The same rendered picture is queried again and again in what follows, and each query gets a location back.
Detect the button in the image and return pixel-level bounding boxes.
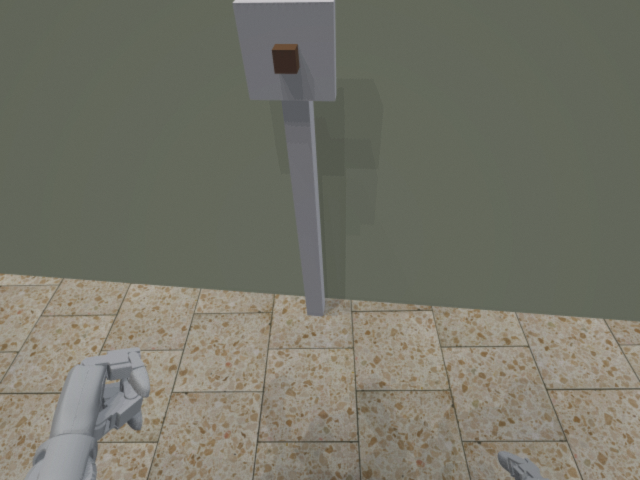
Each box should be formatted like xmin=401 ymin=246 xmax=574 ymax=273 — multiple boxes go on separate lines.
xmin=272 ymin=44 xmax=299 ymax=74

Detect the panel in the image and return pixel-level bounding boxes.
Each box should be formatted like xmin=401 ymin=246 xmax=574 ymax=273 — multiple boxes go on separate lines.
xmin=232 ymin=0 xmax=336 ymax=316

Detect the robot left forearm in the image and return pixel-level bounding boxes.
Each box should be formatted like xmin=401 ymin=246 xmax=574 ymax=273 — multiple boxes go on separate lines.
xmin=24 ymin=433 xmax=98 ymax=480

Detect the left robot hand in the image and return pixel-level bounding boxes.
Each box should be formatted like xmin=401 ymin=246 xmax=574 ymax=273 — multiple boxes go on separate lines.
xmin=49 ymin=347 xmax=150 ymax=441

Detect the right robot hand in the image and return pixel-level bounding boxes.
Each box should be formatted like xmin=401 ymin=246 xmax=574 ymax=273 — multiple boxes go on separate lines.
xmin=498 ymin=451 xmax=550 ymax=480

